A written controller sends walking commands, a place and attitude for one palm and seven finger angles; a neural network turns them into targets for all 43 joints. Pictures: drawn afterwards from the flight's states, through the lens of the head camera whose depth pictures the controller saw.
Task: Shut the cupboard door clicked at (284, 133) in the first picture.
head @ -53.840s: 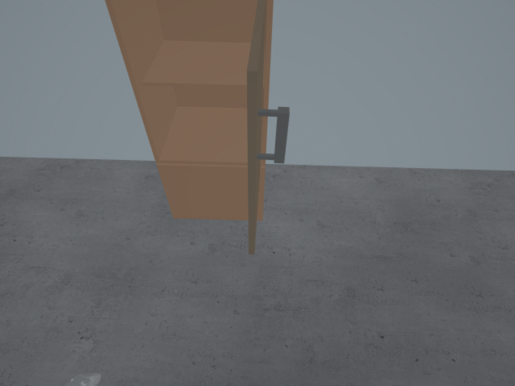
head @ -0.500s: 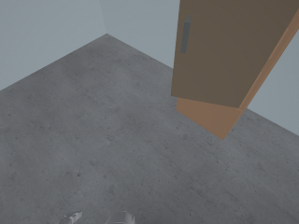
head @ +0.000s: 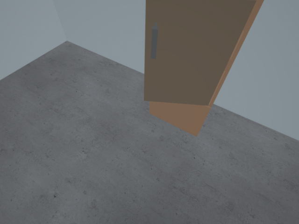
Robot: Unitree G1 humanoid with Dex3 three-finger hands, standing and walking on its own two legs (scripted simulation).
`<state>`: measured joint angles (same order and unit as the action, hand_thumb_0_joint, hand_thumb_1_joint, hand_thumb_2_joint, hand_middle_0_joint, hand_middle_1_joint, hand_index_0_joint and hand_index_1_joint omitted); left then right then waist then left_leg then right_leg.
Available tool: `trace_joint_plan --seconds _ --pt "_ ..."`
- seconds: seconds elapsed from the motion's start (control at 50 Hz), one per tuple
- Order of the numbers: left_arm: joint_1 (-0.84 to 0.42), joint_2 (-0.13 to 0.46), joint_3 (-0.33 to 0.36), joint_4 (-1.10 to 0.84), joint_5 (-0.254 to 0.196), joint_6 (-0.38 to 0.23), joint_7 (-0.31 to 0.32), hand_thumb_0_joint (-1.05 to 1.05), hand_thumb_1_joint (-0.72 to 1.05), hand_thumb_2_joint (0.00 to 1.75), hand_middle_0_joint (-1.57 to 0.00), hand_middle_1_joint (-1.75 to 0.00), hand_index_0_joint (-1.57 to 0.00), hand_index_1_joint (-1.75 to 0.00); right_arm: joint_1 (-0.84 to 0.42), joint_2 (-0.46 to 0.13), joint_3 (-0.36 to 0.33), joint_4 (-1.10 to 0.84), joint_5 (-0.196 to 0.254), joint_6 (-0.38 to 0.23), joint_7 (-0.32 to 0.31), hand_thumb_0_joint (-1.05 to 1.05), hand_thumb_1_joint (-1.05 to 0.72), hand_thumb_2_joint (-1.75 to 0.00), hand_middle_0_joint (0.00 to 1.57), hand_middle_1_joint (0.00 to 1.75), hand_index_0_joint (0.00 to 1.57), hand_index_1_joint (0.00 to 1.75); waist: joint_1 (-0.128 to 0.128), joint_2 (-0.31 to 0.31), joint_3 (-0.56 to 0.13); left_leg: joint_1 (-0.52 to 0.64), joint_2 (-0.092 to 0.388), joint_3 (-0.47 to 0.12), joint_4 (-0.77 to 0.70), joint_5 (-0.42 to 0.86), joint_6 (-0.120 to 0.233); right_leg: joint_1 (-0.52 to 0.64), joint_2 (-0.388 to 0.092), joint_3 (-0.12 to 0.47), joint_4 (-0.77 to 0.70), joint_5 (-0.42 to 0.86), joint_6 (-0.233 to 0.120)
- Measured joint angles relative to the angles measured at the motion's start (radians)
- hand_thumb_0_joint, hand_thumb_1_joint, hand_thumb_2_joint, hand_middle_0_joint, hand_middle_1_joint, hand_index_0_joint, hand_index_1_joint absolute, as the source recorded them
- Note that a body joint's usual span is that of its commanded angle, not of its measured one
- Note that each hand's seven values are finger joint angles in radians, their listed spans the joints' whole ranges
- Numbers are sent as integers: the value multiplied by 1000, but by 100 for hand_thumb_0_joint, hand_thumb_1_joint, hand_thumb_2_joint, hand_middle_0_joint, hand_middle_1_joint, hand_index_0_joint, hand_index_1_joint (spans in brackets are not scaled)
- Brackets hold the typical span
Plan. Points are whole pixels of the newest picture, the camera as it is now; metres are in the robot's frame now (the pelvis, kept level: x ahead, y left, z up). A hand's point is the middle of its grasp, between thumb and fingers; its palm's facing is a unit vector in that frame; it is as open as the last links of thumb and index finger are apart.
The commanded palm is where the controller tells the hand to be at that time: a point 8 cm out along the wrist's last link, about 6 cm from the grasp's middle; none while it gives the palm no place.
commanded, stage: take the last steps up to it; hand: left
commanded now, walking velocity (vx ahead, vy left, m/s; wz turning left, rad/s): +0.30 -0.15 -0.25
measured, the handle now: (154, 40) +0.79 +0.02 +0.05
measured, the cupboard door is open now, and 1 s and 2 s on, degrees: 27 27 27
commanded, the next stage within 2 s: come to a stop and stand still in 0.86 s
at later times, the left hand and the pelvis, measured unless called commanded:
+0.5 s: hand out of the picture +0.13 +0.17 -0.20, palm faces -0.08 -0.99 -0.12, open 7.4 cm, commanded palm none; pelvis +0.12 -0.01 -0.01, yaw -6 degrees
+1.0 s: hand (139, 151) +0.39 +0.05 -0.17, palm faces -0.08 -0.98 -0.20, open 7.2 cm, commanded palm none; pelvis +0.29 -0.11 +0.00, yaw -5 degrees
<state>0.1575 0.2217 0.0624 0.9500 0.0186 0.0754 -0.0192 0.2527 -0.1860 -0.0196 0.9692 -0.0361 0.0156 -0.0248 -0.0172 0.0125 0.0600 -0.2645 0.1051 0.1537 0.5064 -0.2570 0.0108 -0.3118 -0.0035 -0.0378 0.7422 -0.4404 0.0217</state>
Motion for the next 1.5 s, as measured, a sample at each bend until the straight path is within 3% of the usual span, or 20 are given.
trace_joint_plan --seconds 0.08,0.12,0.2,0.34,0.38,0.44,0.48,0.54,0.7,0.78,0.84,0.9,0.96,1.04,1.1,1.16,1.26,1.4,1.46,1.5 --pt "27 -7 -2 7 9 -21 -12 1 91 89 -20 -30 -20 -30 31 -14 -14 28 7 11 8 1 -90 -90 21 30 20 30 1 6 -35 -34 11 18 113 -104 -26 113 3 -6 -247 105 -37" --pt "43 -26 -7 20 8 -34 -6 1 91 89 -20 -30 -20 -30 37 -34 -22 50 8 29 11 1 -91 -90 21 30 20 30 -1 34 -44 -93 1 -46 277 -218 -34 125 19 -18 -243 116 -47" --pt "103 -45 -13 41 6 -65 9 1 91 89 -20 -30 -20 -30 25 -49 -32 62 3 28 22 1 -91 -90 21 30 20 29 4 29 -53 -206 -22 -81 495 -172 -48 189 28 -10 -332 127 -55" --pt "157 -44 -19 111 9 -76 7 1 90 89 -21 -30 -20 -30 -23 -36 -30 18 5 -9 28 1 -91 -90 20 30 20 29 9 -18 -28 -208 -14 -50 261 -87 -53 266 32 -4 -373 93 -41" --pt "172 -41 -15 126 4 -72 3 1 90 89 -21 -30 -21 -30 -28 -32 -23 7 3 -31 26 1 -91 -90 20 30 20 29 14 -30 -24 -145 -21 -36 122 -28 -46 263 31 4 -306 37 -32" --pt "170 -29 -11 142 1 -53 -2 1 91 89 -21 -30 -20 -30 -43 -17 -11 0 -10 -65 11 1 -91 -90 20 30 20 29 15 -59 -11 -124 -18 2 161 -16 16 114 27 40 78 -54 -53" --pt "149 -19 -7 146 8 -40 -9 1 91 89 -21 -30 -20 -30 -28 -5 -3 -2 -9 -71 2 1 -91 -90 20 30 20 29 9 -65 -12 -82 -14 20 137 -44 26 -4 20 38 312 -6 -54" --pt "99 -5 4 122 15 -35 -19 1 91 89 -20 -30 -20 -30 14 13 2 19 -8 -74 -6 0 -91 -90 21 30 20 29 8 -61 -10 0 -12 30 36 -21 13 -133 -14 26 416 101 -38" --pt "-12 3 5 50 11 -47 -21 1 91 89 -20 -29 -20 -30 127 40 -7 95 -4 -55 11 1 -91 -90 21 30 20 30 -16 -29 -7 164 6 43 -147 -3 -29 -241 -95 10 110 280 -9" --pt "-50 1 -2 42 9 -57 -20 1 91 90 -20 -29 -20 -30 163 46 -17 121 -5 -44 18 1 -91 -90 21 30 20 30 -43 -21 3 209 23 47 -133 -56 -68 -186 -88 -15 -65 288 -18" --pt "-52 3 -10 35 10 -90 -18 1 91 89 -20 -30 -20 -30 195 49 -21 139 3 -35 23 1 -91 -90 21 30 20 30 -46 -27 -2 193 43 39 -2 -152 -88 -80 -68 -29 -206 269 -31" --pt "-54 -41 -15 49 5 -121 4 1 91 89 -20 -30 -20 -30 141 21 -25 152 18 -6 20 1 -91 -90 21 30 20 29 -34 22 28 39 30 -78 384 -290 -35 -68 -32 -49 -152 206 -33" --pt "-24 -71 -27 69 3 -117 22 0 91 89 -20 -30 -20 -30 80 7 -26 127 18 -8 14 1 -91 -90 21 30 20 29 -28 24 30 -97 -8 -97 565 -252 -22 -4 -21 -67 -217 222 -45" --pt "20 -59 -17 92 2 -113 46 -1 95 89 -21 -30 -21 -30 9 7 -19 79 14 -20 8 1 -91 -90 20 30 20 29 -8 11 -2 -159 -27 -70 398 -172 -32 64 -4 -89 -291 219 -51" --pt "49 -55 -32 118 -5 -102 50 -1 94 89 -21 -30 -21 -30 -43 6 -4 57 18 -32 5 1 -91 -90 20 30 20 29 13 13 -11 -93 -38 -71 118 45 -36 95 17 -90 -274 184 -45" --pt "65 -49 -40 134 -11 -73 58 0 93 89 -21 -30 -20 -30 -83 26 9 55 21 -34 1 1 -91 -90 20 30 20 29 31 -20 -24 -31 -55 -60 65 -1 12 117 5 -79 -246 158 -34" --pt "64 -48 -43 105 -10 -42 55 1 92 89 -20 -30 -20 -30 -149 40 13 22 23 -13 -8 0 -91 -90 20 30 20 29 57 -46 -4 10 -87 -44 2 3 21 90 -22 -31 -164 108 -19" --pt "77 -33 -29 53 6 -41 54 1 91 89 -21 -30 -20 -30 -188 7 -17 -10 25 28 1 0 -91 -90 21 30 20 30 64 4 14 -33 -72 -60 78 -21 -10 75 -7 7 -151 94 -40" --pt "84 -37 -31 52 11 -52 56 1 91 89 -20 -30 -20 -30 -181 -18 -32 -7 26 50 3 1 -91 -90 21 30 20 29 60 17 13 -93 -105 -126 289 -207 -20 77 -6 2 -171 92 -57" --pt "86 -41 -34 52 10 -57 58 1 91 89 -20 -30 -20 -30 -178 -33 -35 2 27 55 2 1 -91 -90 21 30 20 29 59 14 21 -118 -123 -145 411 -244 -31 85 -10 7 -201 117 -59"
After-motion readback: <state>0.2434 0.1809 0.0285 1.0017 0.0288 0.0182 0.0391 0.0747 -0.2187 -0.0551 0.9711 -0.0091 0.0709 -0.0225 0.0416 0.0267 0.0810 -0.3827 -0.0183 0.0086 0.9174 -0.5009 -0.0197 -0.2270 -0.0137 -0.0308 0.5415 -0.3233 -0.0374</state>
